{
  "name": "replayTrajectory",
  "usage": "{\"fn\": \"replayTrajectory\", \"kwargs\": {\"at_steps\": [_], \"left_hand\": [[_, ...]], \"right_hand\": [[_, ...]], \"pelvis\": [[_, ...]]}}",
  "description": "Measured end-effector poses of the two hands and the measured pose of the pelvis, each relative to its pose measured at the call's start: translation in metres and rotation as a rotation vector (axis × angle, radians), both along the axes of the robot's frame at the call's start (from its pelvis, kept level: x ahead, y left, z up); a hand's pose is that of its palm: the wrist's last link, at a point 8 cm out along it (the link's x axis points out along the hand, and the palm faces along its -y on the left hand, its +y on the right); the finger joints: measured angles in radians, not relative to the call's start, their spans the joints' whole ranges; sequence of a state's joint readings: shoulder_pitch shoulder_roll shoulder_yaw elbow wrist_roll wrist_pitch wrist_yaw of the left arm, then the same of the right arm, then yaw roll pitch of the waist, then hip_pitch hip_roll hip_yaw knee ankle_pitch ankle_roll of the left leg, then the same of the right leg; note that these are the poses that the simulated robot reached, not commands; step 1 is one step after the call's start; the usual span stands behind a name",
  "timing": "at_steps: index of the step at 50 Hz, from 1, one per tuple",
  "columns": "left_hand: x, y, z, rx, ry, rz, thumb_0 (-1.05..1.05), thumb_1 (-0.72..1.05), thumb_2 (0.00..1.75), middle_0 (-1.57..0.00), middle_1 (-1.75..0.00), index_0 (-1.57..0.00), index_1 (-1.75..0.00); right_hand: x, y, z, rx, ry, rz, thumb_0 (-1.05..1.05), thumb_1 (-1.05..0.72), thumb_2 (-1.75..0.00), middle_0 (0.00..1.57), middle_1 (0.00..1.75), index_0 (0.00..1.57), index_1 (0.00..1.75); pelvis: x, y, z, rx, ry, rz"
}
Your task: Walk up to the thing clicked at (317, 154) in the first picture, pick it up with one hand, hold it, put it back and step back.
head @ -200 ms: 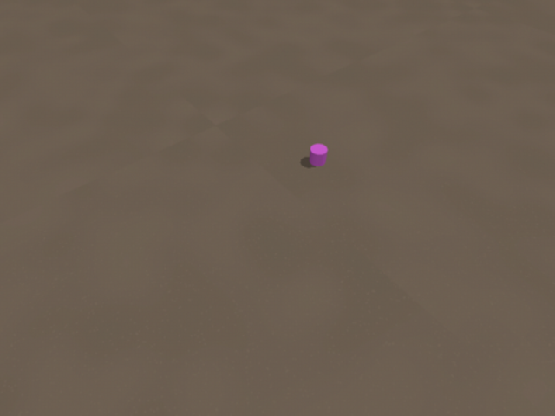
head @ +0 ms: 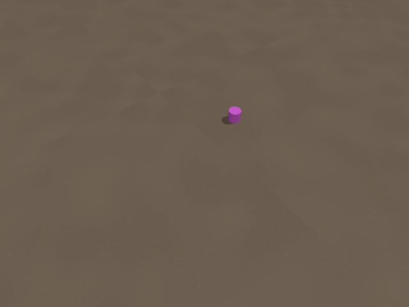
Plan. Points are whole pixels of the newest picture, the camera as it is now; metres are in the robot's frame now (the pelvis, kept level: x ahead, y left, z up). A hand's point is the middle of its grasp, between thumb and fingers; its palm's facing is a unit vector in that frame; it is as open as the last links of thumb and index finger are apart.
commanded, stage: stand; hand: left
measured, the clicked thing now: (234, 114) +1.44 -0.22 -0.74
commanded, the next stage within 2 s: walk up in 0.92 s
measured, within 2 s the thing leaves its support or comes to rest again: neither
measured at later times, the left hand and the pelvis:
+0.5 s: hand out of the picture +0.08 +0.25 -0.16, palm faces -0.02 -0.94 -0.34, open 7.4 cm; pelvis +0.01 +0.00 +0.00, yaw +0 degrees
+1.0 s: hand out of the picture +0.09 +0.25 -0.16, palm faces -0.05 -0.94 -0.33, open 7.4 cm; pelvis +0.01 -0.01 +0.00, yaw -3 degrees
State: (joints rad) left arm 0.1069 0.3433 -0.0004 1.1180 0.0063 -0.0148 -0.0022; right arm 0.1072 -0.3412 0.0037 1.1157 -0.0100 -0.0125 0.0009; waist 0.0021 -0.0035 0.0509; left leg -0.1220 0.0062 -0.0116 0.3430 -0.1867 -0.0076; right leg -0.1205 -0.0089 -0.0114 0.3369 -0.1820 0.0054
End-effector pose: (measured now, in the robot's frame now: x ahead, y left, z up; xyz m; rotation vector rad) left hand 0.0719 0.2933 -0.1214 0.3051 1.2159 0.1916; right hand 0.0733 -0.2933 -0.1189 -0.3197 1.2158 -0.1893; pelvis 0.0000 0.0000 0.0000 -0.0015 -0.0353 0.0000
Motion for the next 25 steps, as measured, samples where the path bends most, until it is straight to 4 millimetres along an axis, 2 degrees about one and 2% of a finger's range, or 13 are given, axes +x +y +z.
{"fn": "replayTrajectory", "kwargs": {"at_steps": [25], "left_hand": [[0.0000, 0.0015, 0.0017, 0.008, 0.021, 0.004, 0.00, 0.90, 0.90, -0.21, -0.30, -0.21, -0.30]], "right_hand": [[0.0022, 0.0000, -0.0024, 0.005, 0.017, 0.002, 0.00, -0.91, -0.90, 0.20, 0.30, 0.20, 0.30]], "pelvis": [[0.0062, -0.0004, 0.0007, 0.002, 0.008, -0.001]]}}
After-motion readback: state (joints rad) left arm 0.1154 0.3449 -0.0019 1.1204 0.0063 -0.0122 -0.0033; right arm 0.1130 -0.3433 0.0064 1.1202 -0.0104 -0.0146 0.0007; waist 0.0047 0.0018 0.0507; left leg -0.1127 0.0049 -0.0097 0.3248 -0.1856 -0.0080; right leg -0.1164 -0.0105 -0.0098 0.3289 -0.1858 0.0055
